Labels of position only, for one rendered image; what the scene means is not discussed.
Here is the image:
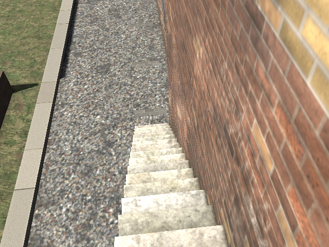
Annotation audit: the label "stairs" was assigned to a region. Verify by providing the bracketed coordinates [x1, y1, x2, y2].
[114, 123, 229, 247]

